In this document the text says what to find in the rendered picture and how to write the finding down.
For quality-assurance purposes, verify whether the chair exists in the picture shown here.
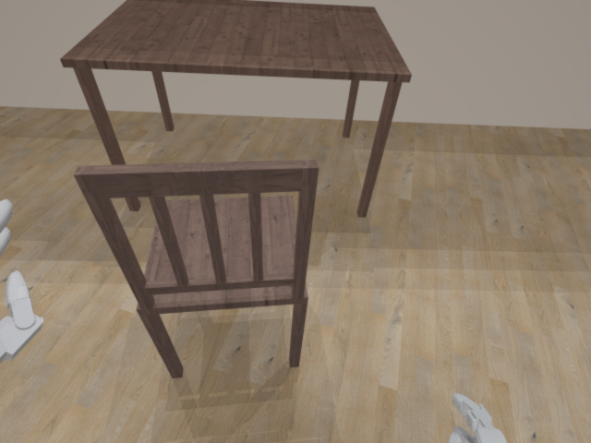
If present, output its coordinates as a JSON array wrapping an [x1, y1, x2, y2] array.
[[73, 160, 319, 378]]

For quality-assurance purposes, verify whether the table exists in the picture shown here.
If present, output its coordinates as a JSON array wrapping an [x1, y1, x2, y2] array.
[[60, 0, 412, 218]]

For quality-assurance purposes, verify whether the robot right hand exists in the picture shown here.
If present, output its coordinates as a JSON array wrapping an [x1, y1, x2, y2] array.
[[449, 393, 507, 443]]

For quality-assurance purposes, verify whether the robot left hand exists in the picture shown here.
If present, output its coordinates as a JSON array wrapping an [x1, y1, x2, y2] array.
[[0, 199, 43, 363]]

